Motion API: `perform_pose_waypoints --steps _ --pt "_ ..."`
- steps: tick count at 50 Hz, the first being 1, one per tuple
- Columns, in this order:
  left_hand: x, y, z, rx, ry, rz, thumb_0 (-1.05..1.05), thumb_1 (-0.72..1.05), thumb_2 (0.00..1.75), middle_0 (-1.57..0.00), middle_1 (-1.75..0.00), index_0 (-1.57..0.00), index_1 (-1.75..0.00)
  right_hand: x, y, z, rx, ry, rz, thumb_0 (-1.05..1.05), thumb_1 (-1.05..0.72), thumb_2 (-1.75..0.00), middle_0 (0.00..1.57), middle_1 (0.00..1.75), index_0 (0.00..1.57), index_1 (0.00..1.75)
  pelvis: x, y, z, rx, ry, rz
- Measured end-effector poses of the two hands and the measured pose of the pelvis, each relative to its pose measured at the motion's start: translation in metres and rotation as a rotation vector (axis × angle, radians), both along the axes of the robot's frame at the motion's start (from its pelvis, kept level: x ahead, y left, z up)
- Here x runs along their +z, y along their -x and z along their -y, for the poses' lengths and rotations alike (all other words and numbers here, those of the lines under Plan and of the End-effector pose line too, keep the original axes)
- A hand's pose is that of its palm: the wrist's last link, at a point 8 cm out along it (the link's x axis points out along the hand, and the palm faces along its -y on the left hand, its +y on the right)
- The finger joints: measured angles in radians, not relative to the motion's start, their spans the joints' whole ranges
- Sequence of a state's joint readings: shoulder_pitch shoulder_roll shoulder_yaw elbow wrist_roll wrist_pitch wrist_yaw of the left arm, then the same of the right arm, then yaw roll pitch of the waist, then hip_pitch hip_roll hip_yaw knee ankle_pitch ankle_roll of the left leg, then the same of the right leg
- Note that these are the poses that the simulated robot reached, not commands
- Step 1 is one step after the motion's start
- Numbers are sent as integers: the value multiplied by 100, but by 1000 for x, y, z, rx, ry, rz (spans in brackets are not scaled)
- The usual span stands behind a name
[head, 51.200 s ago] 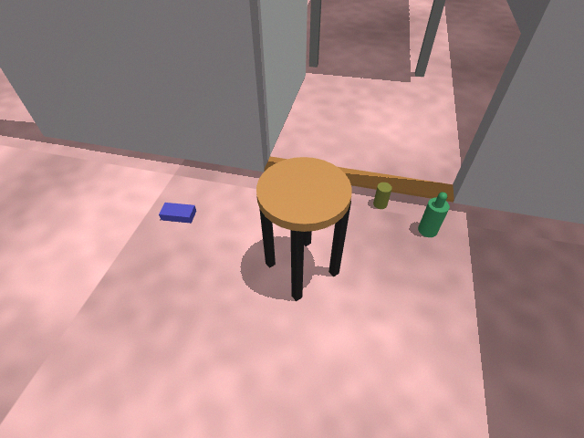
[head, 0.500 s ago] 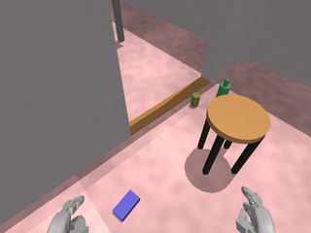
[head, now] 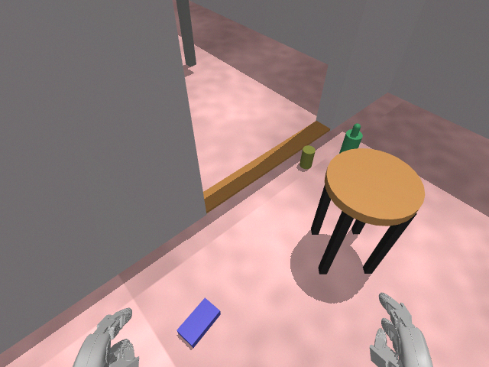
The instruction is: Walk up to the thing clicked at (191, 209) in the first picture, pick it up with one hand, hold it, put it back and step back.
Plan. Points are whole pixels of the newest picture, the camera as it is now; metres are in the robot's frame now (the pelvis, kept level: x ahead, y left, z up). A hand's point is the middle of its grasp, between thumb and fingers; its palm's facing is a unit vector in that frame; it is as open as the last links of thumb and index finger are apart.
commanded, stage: home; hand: left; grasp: from above
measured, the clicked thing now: (199, 322) +0.41 +0.17 -0.69
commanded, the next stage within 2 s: stand in 0.54 s
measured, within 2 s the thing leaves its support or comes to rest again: neither
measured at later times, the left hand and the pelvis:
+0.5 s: hand (135, 360) +0.17 +0.18 -0.04, palm faces +0.04 -0.98 -0.20, open 7.4 cm; pelvis +0.00 +0.00 +0.00, yaw +0 degrees
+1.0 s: hand out of the picture +0.09 +0.24 -0.11, palm faces +0.02 -0.94 -0.33, open 7.4 cm; pelvis -0.01 +0.00 +0.04, yaw +0 degrees
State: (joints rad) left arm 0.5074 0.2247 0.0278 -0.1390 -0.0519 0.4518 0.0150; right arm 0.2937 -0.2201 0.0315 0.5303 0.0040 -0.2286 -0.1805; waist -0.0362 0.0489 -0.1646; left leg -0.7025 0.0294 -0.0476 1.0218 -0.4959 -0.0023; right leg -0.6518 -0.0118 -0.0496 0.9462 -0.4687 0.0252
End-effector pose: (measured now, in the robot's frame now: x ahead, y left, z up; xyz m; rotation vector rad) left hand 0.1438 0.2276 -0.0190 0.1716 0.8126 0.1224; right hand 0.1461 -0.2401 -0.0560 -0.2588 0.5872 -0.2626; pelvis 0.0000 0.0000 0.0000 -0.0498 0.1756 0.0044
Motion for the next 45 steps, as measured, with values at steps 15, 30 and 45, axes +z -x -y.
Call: perform_pose_waypoints --steps 15,30,45 --pt "0 -4 -2 -4 -1 0 2 90 90 -20 -30 -20 -30 -1 -2 -3 -1 -4 -4 2 -91 -90 20 29 20 30 0 -3 -2 -1 2 -3" --pt "0 -5 -1 -1 0 0 2 90 90 -20 -30 -20 -30 -1 -4 0 -3 -2 -5 2 -91 -90 20 29 20 30 0 -5 -1 0 2 -4" --pt "-47 36 -46 15 -132 -170 1 90 90 -20 -30 -20 -30 -16 41 31 69 7 -451 1 -91 -90 21 30 20 30 29 8 -1 -7 -47 156"
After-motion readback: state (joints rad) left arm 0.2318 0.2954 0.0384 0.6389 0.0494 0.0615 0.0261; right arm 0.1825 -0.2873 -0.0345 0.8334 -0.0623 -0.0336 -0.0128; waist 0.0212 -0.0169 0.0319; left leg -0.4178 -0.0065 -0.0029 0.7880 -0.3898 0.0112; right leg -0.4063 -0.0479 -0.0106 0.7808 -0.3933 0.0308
